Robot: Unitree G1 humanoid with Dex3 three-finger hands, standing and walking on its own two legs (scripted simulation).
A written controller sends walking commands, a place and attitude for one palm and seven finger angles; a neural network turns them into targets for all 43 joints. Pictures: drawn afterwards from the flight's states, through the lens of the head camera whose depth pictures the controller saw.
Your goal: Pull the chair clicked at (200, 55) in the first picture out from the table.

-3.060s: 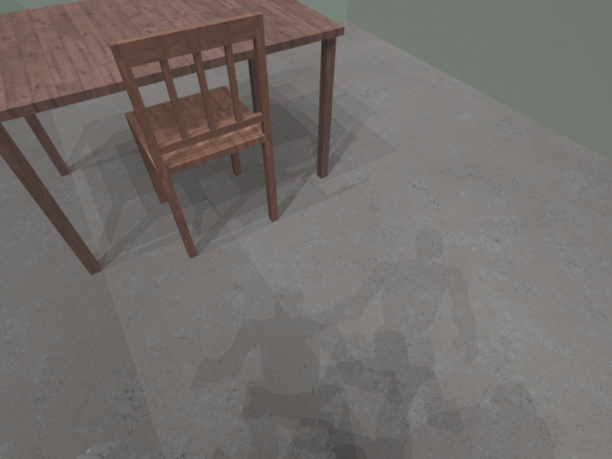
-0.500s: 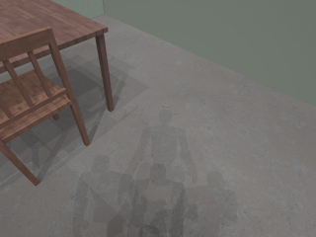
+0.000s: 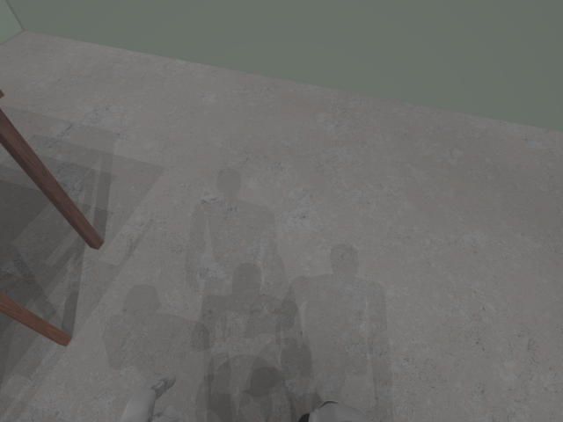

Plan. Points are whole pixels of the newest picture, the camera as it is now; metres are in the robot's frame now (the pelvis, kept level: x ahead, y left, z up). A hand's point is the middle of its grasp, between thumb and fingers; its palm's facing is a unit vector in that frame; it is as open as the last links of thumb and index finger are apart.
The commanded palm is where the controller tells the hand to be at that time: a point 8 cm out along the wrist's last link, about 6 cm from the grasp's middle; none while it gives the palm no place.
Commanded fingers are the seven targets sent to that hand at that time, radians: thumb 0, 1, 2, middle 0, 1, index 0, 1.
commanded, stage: walk to a spot facing it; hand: left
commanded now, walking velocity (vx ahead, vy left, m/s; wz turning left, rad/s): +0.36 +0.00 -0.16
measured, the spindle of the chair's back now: out of the picture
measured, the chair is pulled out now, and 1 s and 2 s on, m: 0.00 0.00 0.00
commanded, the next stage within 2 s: turn to face it in 0.24 s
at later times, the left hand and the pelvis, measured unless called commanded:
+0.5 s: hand out of the picture +0.14 +0.21 -0.17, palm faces +0.05 -0.99 -0.15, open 7.4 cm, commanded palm none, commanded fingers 0.00 0.90 0.90 -0.20 -0.30 -0.20 -0.30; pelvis +0.19 +0.04 +0.01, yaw -2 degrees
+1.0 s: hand (165, 295) +0.34 +0.22 -0.12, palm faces +0.23 -0.93 -0.28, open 7.4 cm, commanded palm none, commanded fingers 0.00 0.90 0.90 -0.20 -0.30 -0.20 -0.30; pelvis +0.24 -0.01 +0.02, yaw +13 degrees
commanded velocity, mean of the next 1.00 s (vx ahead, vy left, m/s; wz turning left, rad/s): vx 0.09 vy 0.00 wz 0.39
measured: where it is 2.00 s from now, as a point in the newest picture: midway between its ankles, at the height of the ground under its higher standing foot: (287, 404)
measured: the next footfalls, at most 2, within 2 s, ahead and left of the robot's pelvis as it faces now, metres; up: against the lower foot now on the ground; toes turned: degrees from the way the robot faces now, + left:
left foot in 0.44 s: +0.30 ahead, +0.13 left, +0.00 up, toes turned +5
right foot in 0.98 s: +0.30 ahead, -0.11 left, +0.00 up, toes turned +11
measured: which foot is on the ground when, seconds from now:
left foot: up 0.00-0.42, down 0.44-0.98, up 1.00-1.00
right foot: down 0.00-0.46, up 0.48-0.96, down 0.98-1.00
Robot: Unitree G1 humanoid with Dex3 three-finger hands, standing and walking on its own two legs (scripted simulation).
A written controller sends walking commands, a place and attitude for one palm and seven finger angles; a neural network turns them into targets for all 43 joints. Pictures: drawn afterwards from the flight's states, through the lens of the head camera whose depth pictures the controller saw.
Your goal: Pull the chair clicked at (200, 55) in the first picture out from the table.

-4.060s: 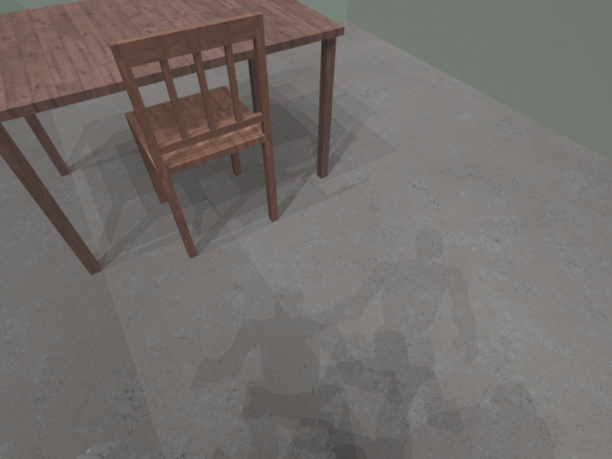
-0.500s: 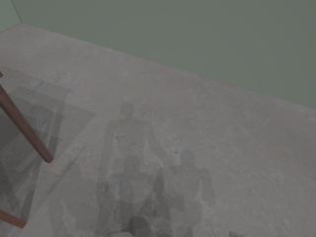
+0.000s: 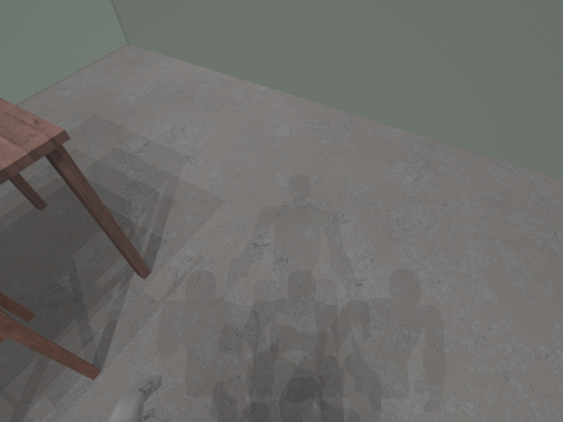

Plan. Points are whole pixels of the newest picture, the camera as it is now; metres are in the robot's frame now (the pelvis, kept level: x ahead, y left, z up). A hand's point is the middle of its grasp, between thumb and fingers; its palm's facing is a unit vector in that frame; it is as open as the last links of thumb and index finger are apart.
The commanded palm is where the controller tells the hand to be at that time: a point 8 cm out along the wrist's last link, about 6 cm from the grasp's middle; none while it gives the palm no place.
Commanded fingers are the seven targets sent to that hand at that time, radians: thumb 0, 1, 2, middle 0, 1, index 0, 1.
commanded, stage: turn to face it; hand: left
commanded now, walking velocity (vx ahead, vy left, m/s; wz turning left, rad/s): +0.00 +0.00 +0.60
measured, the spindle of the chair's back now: out of the picture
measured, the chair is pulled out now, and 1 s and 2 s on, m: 0.00 0.00 0.00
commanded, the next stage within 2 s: take the last steps up to it in 1.44 s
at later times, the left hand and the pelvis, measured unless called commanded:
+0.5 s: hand out of the picture -0.08 +0.23 -0.18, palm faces +0.39 -0.88 -0.27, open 7.4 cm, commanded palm none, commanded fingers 0.00 0.90 0.90 -0.20 -0.30 -0.20 -0.30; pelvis -0.01 +0.02 -0.01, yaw +20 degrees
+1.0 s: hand out of the picture +0.01 +0.22 -0.13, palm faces +0.58 -0.76 -0.29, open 7.4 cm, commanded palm none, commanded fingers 0.00 0.90 0.90 -0.20 -0.30 -0.20 -0.30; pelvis +0.02 -0.01 +0.00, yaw +38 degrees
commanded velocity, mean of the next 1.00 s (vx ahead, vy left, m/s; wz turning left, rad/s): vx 0.00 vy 0.00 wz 0.59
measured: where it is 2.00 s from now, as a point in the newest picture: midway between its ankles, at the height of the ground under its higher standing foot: outside the picture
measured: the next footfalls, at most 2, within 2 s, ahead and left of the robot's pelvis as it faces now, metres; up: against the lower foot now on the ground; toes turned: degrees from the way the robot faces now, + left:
left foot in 0.46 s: -0.01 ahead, +0.13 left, +0.00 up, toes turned +26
right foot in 0.88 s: +0.11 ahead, -0.08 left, +0.00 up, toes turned +31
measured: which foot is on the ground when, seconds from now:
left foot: up 0.00-0.44, down 0.46-0.88, up 0.90-1.00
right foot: down 0.00-0.46, up 0.48-0.86, down 0.88-1.00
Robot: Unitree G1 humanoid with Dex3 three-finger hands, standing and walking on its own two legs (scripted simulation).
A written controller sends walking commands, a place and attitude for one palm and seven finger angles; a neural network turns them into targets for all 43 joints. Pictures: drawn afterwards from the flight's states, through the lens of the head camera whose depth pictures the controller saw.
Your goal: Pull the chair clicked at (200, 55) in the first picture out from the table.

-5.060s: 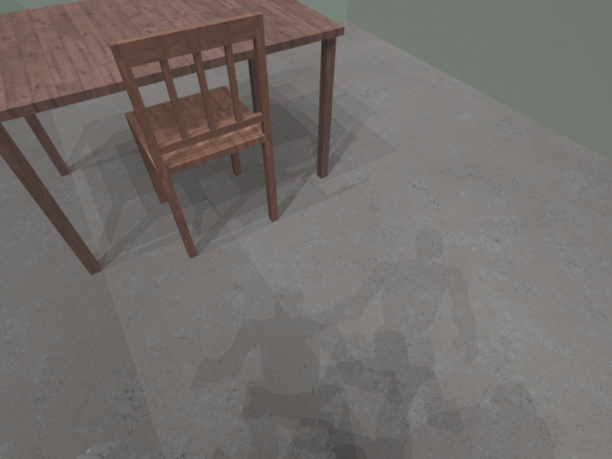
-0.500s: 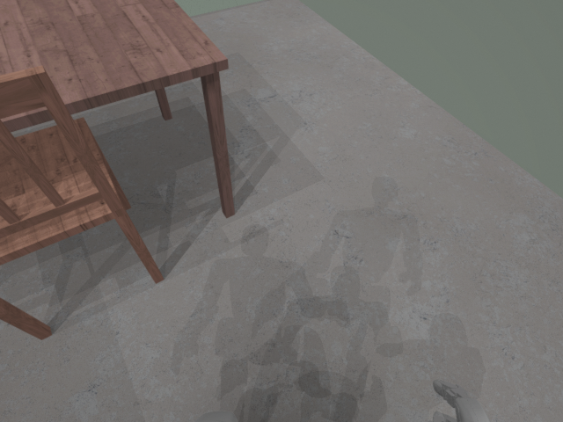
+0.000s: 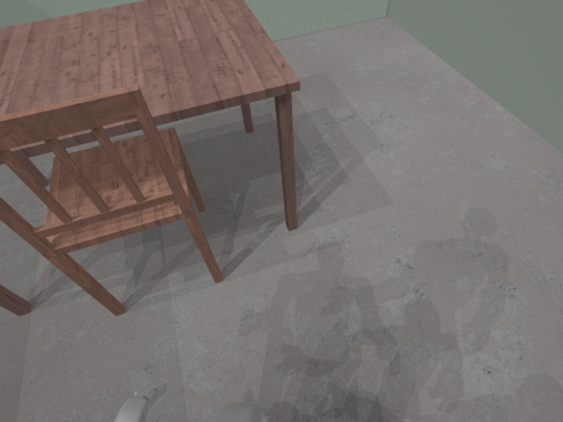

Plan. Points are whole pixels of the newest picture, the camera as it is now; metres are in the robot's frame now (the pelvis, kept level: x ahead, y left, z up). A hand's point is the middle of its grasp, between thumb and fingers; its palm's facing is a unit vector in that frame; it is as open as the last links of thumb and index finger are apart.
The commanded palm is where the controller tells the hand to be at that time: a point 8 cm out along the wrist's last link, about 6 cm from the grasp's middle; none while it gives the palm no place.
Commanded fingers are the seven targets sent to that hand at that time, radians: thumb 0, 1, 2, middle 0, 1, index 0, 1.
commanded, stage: turn to face it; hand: left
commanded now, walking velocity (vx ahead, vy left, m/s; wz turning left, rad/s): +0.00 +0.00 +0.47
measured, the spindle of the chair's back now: (80, 177) +0.63 +0.51 -0.09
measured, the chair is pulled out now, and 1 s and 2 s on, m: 0.00 0.00 0.00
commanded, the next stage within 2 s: take the last steps up to it in 0.44 s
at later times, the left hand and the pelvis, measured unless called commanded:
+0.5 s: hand out of the picture -0.01 +0.27 -0.17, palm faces +0.24 -0.94 -0.26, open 7.4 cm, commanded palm none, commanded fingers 0.00 0.90 0.90 -0.20 -0.30 -0.20 -0.30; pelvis +0.00 +0.04 +0.00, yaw +11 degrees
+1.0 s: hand out of the picture -0.05 +0.17 -0.15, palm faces +0.38 -0.91 -0.19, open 7.4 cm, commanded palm none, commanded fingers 0.00 0.90 0.90 -0.20 -0.30 -0.20 -0.30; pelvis +0.06 +0.04 +0.01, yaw +18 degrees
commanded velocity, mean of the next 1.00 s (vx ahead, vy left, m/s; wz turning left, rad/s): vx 0.14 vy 0.02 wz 0.20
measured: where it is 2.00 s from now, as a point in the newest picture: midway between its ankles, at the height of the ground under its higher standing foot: (248, 406)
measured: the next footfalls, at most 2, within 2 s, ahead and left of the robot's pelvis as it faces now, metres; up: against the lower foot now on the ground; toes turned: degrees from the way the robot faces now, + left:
left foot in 0.28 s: +0.02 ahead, +0.15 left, +0.00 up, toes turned +13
right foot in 0.70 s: +0.07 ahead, -0.07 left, +0.00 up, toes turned +8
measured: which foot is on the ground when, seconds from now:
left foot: up 0.00-0.26, down 0.28-0.70, up 0.72-1.00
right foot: down 0.00-0.28, up 0.30-0.68, down 0.70-1.00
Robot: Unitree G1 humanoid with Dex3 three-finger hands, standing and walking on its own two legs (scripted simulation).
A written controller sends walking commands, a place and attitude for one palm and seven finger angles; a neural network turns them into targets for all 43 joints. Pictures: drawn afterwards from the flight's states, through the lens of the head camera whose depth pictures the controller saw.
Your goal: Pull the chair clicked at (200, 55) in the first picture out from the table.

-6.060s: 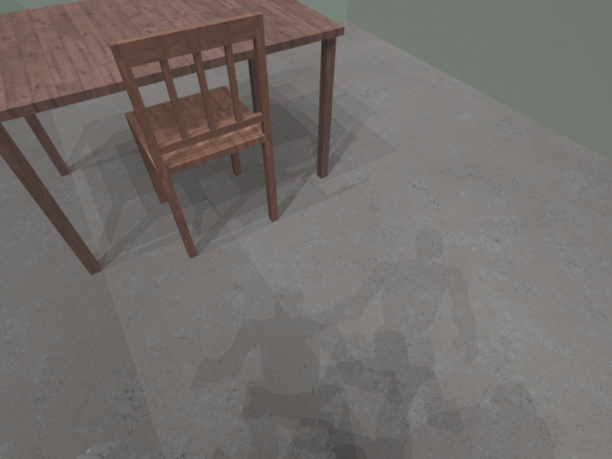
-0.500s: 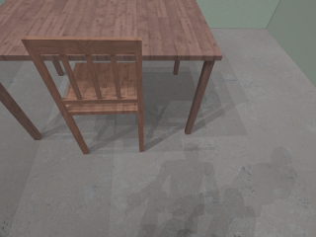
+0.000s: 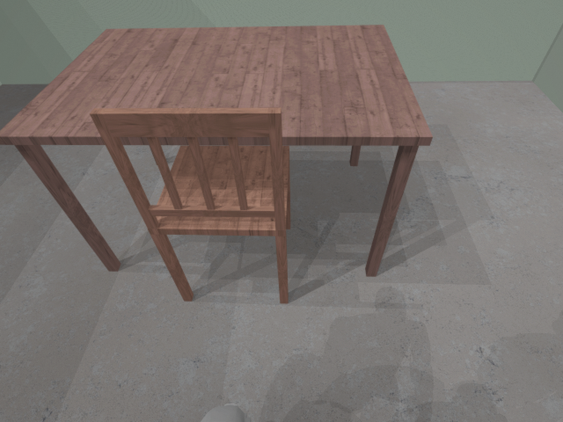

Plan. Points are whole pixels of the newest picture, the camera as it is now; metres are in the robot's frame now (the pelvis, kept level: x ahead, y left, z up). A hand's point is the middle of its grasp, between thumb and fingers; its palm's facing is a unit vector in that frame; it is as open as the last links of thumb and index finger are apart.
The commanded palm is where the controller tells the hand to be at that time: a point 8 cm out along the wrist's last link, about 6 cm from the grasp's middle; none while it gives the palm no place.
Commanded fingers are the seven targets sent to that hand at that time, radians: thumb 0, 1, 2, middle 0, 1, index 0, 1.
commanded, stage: take the last steps up to it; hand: left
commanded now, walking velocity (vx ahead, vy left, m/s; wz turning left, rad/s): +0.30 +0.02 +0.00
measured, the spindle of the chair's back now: (202, 175) +0.69 +0.27 -0.11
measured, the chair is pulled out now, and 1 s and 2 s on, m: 0.00 0.00 0.00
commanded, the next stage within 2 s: come to a stop and stand still in 0.48 s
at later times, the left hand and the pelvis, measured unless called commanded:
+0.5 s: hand (163, 376) +0.22 +0.24 -0.17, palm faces +0.01 -0.98 -0.20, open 7.4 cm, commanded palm none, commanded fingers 0.00 0.90 0.90 -0.20 -0.30 -0.20 -0.30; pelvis +0.15 +0.06 -0.01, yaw -2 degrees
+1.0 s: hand (173, 348) +0.28 +0.24 -0.18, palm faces +0.00 -0.96 -0.27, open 7.3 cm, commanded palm none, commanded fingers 0.00 0.90 0.90 -0.20 -0.30 -0.20 -0.30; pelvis +0.20 +0.05 -0.01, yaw -3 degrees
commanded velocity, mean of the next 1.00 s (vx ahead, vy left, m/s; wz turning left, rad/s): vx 0.05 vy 0.02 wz -0.02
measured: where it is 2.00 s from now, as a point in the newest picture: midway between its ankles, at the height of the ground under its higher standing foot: outside the picture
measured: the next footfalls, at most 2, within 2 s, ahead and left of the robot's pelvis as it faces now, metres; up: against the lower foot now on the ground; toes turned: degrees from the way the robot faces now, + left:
left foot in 0.16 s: +0.15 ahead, +0.16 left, +0.00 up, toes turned +8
right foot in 0.62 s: +0.30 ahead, -0.04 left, +0.00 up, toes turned +5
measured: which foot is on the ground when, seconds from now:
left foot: up 0.00-0.14, down 0.16-0.64, up 0.66-1.00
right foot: down 0.00-0.16, up 0.18-0.60, down 0.62-1.00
